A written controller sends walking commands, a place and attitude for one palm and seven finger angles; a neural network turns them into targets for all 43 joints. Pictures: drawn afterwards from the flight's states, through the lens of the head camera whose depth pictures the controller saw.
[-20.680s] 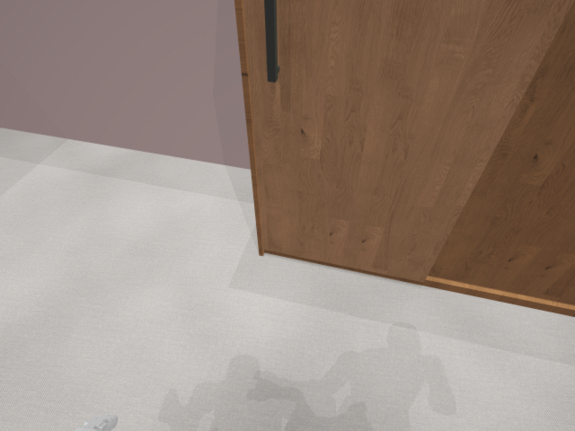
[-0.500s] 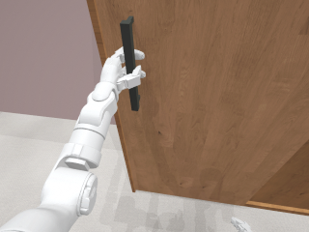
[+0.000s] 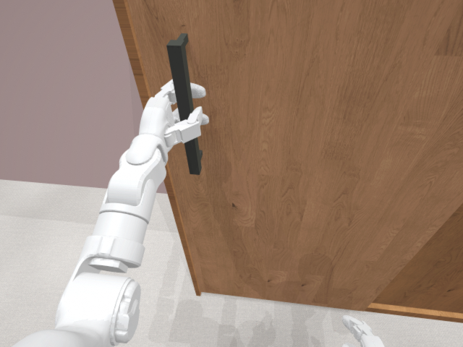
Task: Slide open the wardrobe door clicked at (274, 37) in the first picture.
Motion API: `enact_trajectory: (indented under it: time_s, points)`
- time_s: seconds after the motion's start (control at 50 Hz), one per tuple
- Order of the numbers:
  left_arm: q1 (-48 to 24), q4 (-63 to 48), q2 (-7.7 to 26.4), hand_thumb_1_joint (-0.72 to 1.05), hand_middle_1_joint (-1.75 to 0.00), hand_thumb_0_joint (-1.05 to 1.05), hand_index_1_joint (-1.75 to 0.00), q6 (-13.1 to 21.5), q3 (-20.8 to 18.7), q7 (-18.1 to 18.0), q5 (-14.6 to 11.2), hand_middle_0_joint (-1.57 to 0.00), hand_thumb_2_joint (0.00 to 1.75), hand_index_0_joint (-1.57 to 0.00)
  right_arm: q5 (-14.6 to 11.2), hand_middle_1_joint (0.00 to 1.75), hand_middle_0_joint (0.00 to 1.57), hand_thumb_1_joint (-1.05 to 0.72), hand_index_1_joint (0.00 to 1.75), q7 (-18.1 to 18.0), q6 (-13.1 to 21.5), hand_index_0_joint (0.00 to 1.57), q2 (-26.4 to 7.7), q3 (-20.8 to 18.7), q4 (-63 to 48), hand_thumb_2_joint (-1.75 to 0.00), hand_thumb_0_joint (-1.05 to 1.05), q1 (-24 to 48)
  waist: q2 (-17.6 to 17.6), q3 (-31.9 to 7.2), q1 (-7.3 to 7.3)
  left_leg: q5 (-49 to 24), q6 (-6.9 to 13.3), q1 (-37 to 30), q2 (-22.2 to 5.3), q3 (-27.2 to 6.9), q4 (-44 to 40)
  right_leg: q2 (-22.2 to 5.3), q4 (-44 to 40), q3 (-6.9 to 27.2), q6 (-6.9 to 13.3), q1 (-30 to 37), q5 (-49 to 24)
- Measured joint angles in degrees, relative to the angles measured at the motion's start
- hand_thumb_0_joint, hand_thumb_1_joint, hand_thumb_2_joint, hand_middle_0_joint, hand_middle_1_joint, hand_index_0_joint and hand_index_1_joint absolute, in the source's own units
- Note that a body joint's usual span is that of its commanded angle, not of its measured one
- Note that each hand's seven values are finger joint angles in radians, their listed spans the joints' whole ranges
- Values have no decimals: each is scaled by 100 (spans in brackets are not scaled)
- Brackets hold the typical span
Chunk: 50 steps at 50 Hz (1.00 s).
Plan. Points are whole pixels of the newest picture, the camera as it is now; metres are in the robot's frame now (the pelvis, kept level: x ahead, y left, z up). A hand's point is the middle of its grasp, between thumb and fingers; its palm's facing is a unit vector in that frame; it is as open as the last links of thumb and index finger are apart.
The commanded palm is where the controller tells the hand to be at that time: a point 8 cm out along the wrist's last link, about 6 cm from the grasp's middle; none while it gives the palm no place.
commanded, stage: grip the handle and tug to test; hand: left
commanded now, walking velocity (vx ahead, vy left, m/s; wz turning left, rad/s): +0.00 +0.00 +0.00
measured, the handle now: (190, 112) +0.47 +0.09 +0.19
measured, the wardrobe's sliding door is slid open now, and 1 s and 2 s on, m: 0.00 0.02 0.12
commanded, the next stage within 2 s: tug the door sideways, standing still in 0.18 s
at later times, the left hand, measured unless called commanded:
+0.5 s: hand (195, 125) +0.41 +0.08 +0.21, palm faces -0.08 -1.00 -0.02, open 5.7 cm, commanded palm +0.39 +0.11 +0.20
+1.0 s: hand (209, 128) +0.41 +0.05 +0.20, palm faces -0.06 -1.00 -0.07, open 5.9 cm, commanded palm +0.38 +0.05 +0.20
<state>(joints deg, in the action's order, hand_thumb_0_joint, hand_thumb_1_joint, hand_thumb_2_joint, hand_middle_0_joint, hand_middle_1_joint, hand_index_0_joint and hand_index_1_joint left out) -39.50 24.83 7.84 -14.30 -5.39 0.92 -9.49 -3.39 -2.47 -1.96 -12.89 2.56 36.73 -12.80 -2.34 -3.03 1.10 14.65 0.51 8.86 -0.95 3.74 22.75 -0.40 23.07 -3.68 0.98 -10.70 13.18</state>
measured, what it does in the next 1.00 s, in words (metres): stands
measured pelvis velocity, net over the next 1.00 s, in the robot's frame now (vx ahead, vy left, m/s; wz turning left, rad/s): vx -0.01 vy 0.00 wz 0.06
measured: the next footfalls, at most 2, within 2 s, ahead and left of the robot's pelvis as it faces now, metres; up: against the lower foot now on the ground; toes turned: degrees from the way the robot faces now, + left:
left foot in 1.74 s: +0.04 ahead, +0.02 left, +0.00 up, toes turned +12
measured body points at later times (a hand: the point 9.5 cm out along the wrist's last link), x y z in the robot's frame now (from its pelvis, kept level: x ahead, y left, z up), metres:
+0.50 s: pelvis +0.02 +0.00 +0.00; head +0.02 -0.02 +0.45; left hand +0.41 +0.13 +0.21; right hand +0.21 -0.23 -0.10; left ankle -0.03 +0.11 -0.74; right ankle -0.01 -0.11 -0.74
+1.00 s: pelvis -0.01 +0.00 +0.00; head -0.01 -0.01 +0.45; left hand +0.41 +0.11 +0.21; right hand +0.13 -0.21 -0.13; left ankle -0.03 +0.11 -0.74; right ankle -0.01 -0.11 -0.74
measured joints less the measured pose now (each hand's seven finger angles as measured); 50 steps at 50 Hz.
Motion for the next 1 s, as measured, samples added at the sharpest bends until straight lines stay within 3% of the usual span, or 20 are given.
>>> enact_trajectory:
  time_s: [0.28, 0.36, 0.48, 0.7, 1.0]
  points:
    - [860, -1513, -36, 77, -140, 0, -140, -588, 22, -46, 43, -33, 78, -30, 21, 30, 20, -91, 30, 83, -297, 20, -54, -56, -285, -90, 1, 129, -51, -69, 9, 111, -21, -167, -23, 50, -101, 34, -66, 60, 1, 129, 131]
    - [955, -1766, -66, 77, -140, 0, -140, -747, 108, -55, 46, -33, 78, -30, 30, 30, 20, -91, 30, 87, -328, 20, -59, -60, -302, -90, 1, 187, -46, -78, -54, 129, -22, -176, -10, 5, -62, 23, -64, 35, 4, 171, 185]
    - [508, -1463, -181, 74, -140, 1, -140, -899, 353, -89, 61, -39, 81, -34, 59, 30, 20, -91, 30, 11, -319, 20, -78, -67, -108, -90, 1, 334, -36, -2, -224, 215, -42, -81, 11, -199, 65, -9, 43, -160, 14, 159, 269]
    - [-150, -462, -332, 75, -140, 0, -140, -572, 495, -398, 182, -38, 83, -32, 107, 30, 20, -91, 30, 55, -216, 20, 85, -14, -14, -90, 1, 355, -11, 59, -234, 139, -29, 124, 85, -339, 246, -94, 241, -288, 15, 4, 256]
    - [-849, 636, -489, 78, -139, -1, -140, 62, 916, -744, 107, -36, 79, -25, 104, 30, 20, -91, 30, 163, 79, 20, 75, -66, 401, -90, 1, -74, -21, 166, -192, 48, 30, 379, 167, -351, 420, -186, 382, -297, -32, -221, 149]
